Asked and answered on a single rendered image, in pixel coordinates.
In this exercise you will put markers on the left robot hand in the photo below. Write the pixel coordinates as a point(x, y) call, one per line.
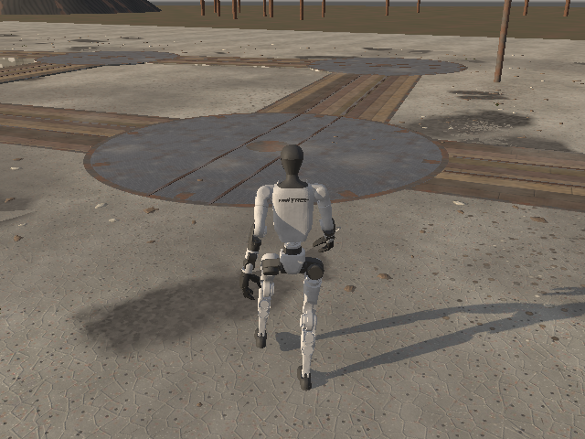
point(244, 283)

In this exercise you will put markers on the robot torso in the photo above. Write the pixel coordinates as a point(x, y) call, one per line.
point(292, 219)

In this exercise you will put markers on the robot right upper arm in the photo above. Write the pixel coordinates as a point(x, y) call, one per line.
point(324, 205)

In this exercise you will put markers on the right robot hand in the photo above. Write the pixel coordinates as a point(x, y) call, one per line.
point(327, 247)

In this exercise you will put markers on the left robot forearm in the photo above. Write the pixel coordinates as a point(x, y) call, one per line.
point(252, 252)

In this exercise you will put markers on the left robot shin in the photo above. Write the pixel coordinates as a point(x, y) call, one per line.
point(264, 306)

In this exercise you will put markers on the robot left upper arm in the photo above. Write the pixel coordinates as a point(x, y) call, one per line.
point(263, 194)

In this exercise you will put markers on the right robot forearm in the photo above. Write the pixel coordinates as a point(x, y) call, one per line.
point(329, 235)

